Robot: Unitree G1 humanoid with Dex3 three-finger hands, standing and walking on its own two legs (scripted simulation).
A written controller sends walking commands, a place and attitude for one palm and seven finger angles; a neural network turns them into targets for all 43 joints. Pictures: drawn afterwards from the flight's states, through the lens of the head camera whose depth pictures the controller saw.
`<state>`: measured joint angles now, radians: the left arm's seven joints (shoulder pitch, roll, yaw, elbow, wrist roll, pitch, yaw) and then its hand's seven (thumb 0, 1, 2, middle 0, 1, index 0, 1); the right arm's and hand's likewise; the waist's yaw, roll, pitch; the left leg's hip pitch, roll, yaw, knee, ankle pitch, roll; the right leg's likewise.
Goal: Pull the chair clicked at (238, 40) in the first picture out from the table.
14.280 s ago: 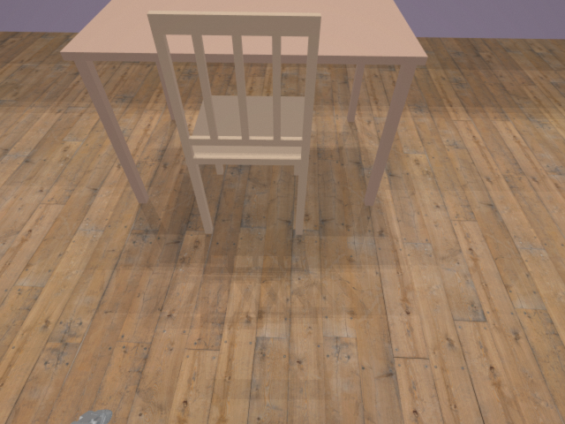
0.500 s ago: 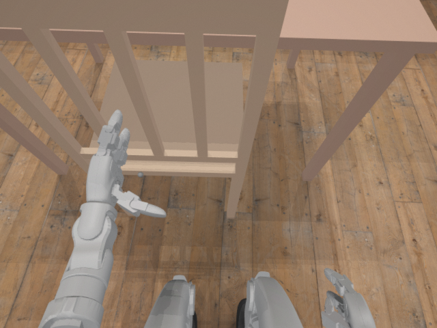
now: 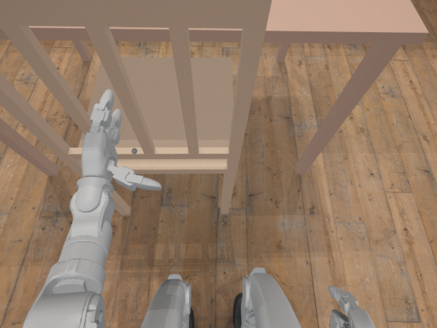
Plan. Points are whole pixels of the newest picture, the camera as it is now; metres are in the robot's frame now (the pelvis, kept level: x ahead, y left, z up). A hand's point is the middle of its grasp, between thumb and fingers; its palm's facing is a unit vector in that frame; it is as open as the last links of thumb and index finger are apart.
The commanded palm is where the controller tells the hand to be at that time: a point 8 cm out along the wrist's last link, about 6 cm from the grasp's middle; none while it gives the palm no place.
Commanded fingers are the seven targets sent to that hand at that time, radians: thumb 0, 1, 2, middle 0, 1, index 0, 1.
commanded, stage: push the fingers through the gap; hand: left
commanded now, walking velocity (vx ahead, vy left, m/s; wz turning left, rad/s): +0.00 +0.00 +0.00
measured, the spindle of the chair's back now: (130, 105) +0.51 +0.17 +0.05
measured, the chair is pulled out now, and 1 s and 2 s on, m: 0.00 0.00 0.00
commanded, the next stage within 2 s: hook a spindle and tug to test in 0.82 s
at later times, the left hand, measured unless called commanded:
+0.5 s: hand (140, 125) +0.48 +0.15 +0.02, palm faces +0.03 -1.00 -0.04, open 17.0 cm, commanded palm +0.44 +0.20 +0.03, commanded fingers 0.00 -0.50 0.30 -0.06 -0.08 -0.06 -0.08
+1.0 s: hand (143, 127) +0.47 +0.14 +0.02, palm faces +0.03 -1.00 -0.04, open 16.9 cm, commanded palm +0.44 +0.19 +0.03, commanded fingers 0.00 -0.50 0.30 -0.15 -0.35 -0.15 -0.35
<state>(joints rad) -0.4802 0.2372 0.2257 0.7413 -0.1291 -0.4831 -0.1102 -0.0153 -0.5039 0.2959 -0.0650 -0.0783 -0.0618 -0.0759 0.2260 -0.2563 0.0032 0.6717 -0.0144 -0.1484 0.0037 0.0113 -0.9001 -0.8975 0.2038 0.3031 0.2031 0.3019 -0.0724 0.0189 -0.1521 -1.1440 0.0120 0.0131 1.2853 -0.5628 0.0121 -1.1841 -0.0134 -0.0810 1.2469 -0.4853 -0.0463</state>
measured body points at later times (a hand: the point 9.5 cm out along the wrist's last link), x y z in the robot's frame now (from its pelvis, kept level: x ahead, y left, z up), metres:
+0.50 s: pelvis +0.00 +0.01 -0.01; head +0.15 +0.01 +0.42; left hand +0.47 +0.20 +0.03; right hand +0.06 -0.26 -0.13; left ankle +0.02 +0.11 -0.62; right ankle +0.05 -0.10 -0.62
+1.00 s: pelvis +0.00 +0.00 +0.00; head +0.14 +0.00 +0.42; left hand +0.46 +0.20 +0.03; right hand +0.07 -0.26 -0.13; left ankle +0.02 +0.11 -0.62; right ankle +0.05 -0.10 -0.62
